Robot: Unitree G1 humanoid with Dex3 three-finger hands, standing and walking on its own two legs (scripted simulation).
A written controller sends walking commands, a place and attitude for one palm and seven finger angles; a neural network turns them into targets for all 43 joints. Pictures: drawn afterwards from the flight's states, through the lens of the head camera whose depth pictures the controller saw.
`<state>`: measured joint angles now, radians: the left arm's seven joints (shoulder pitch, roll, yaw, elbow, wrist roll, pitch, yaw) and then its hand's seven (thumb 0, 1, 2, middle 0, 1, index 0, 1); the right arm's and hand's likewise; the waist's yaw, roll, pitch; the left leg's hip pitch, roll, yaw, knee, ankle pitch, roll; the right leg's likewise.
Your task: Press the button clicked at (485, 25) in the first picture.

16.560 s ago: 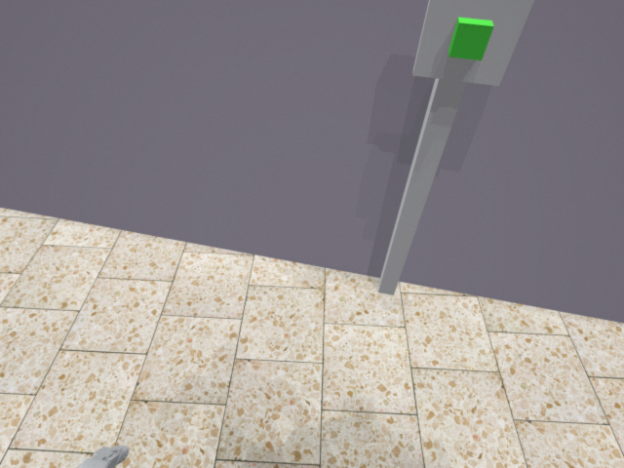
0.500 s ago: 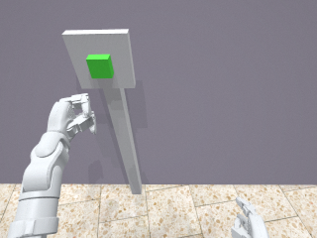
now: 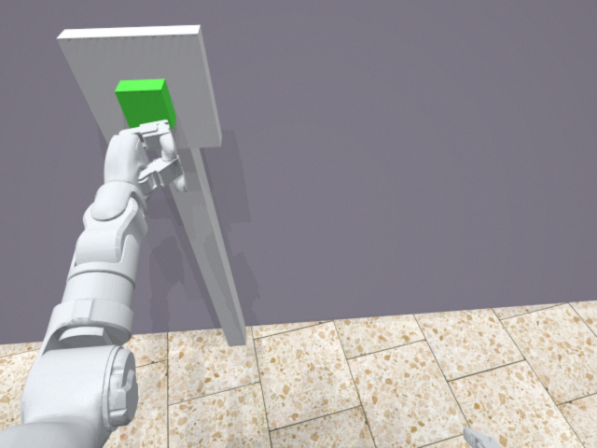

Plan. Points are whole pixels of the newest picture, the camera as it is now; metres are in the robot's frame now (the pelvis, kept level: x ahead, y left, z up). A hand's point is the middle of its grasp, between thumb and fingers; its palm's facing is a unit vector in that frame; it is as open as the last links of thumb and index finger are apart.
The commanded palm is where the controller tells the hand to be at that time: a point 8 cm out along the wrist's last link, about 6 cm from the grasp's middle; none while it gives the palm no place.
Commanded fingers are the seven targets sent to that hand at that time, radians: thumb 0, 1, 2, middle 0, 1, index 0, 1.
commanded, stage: aim a knuckle at the button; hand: left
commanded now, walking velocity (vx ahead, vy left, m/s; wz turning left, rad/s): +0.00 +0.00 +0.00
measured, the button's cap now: (148, 104) +0.54 +0.22 +0.20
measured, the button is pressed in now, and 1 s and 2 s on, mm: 0 0 8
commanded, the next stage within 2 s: press the button with the knuckle in 0.72 s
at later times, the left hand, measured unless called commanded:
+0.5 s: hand (170, 168) +0.43 +0.18 +0.17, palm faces +0.09 -1.00 -0.01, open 3.1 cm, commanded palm +0.41 +0.23 +0.17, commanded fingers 0.00 0.90 0.90 -1.30 -1.50 -1.30 -1.50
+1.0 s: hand (165, 159) +0.45 +0.18 +0.17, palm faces +0.10 -0.99 -0.01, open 3.1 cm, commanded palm +0.42 +0.24 +0.17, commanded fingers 0.00 0.90 0.90 -1.30 -1.50 -1.30 -1.50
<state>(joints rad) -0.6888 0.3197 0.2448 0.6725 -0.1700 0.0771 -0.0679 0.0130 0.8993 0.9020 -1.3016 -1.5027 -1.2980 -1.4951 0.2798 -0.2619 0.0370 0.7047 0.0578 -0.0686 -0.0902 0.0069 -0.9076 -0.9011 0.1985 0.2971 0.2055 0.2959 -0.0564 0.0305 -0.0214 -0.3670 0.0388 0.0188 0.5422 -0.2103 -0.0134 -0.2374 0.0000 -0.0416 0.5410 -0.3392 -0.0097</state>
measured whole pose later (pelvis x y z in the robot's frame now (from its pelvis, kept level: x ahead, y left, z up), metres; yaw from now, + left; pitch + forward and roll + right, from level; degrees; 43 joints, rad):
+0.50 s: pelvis +0.02 +0.00 +0.00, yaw -1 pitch +3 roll +0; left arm -0.57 0.29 0.26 0.55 -0.17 0.04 -0.08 0.01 0.90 0.90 -1.30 -1.50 -1.30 -1.50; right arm 0.27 -0.26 0.01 0.65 0.06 -0.04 -0.08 0.01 -0.91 -0.90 0.20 0.30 0.20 0.30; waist -0.03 0.04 -0.04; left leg -0.35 0.04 0.03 0.55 -0.24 -0.01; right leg -0.22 0.00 -0.03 0.52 -0.35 -0.01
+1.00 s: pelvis +0.01 +0.00 +0.00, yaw -1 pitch +3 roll +0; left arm -0.68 0.35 0.29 0.71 -0.16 0.03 -0.09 0.01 0.90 0.90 -1.30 -1.50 -1.30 -1.50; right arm 0.31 -0.26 0.03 0.66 0.06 -0.01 -0.08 0.01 -0.91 -0.90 0.20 0.30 0.21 0.30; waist -0.05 0.03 -0.05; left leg -0.38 0.05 0.03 0.56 -0.24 -0.01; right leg -0.25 0.01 -0.03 0.54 -0.35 -0.01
